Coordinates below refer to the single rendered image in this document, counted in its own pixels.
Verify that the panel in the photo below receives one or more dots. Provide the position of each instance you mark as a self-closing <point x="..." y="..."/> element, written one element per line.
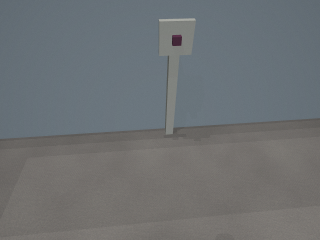
<point x="166" y="29"/>

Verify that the button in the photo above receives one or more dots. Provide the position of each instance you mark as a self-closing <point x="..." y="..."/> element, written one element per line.
<point x="176" y="40"/>

